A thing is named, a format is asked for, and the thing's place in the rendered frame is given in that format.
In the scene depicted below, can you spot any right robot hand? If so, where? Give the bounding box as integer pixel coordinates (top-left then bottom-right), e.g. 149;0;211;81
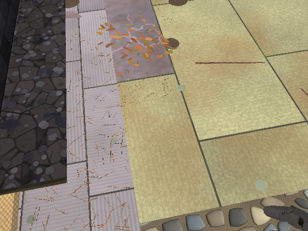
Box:
263;205;308;231

